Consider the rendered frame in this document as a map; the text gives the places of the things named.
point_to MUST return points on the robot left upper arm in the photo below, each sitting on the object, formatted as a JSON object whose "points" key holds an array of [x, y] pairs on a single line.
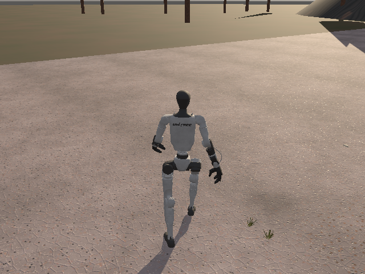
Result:
{"points": [[161, 128]]}

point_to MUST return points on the robot right upper arm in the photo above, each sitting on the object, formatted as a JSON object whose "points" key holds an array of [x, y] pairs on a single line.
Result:
{"points": [[203, 130]]}

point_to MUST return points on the left robot foot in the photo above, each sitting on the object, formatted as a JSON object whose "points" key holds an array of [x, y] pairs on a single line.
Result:
{"points": [[171, 242]]}

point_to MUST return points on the robot left forearm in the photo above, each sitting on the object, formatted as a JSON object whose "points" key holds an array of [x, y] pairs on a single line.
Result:
{"points": [[154, 143]]}

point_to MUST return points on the right robot hand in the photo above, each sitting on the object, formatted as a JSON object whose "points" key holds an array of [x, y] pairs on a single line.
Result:
{"points": [[219, 173]]}

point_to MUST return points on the robot right forearm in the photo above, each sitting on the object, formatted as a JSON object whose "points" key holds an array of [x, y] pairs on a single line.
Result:
{"points": [[212, 155]]}

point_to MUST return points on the robot left thigh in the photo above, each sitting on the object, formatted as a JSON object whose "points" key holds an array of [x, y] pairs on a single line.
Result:
{"points": [[167, 174]]}

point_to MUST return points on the left robot hand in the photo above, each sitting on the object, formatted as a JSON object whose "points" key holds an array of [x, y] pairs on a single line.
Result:
{"points": [[160, 146]]}

